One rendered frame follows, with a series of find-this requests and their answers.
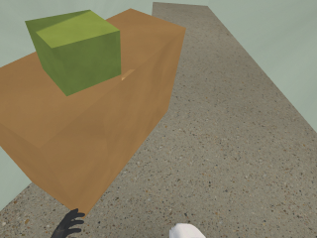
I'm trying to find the pedestal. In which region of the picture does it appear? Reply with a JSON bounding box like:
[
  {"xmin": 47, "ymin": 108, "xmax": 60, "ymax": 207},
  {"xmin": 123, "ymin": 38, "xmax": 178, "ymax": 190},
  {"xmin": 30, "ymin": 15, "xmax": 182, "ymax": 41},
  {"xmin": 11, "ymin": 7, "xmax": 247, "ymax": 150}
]
[{"xmin": 0, "ymin": 8, "xmax": 186, "ymax": 219}]

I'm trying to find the right robot thigh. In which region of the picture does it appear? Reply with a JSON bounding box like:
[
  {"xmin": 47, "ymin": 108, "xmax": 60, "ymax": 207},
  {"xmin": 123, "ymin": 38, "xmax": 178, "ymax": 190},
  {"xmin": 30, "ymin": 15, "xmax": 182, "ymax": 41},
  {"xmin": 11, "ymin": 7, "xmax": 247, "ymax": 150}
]
[{"xmin": 169, "ymin": 223, "xmax": 206, "ymax": 238}]

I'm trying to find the carton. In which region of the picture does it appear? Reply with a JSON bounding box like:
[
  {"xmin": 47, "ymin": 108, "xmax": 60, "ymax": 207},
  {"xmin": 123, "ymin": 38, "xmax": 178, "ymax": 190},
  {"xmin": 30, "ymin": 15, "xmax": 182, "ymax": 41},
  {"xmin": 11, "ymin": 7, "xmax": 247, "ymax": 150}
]
[{"xmin": 25, "ymin": 9, "xmax": 122, "ymax": 96}]

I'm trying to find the left robot hand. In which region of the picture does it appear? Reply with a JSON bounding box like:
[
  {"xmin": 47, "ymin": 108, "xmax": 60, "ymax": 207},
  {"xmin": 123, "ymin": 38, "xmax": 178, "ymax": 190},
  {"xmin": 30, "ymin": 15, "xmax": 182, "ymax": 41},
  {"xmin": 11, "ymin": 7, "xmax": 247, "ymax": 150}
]
[{"xmin": 51, "ymin": 208, "xmax": 85, "ymax": 238}]

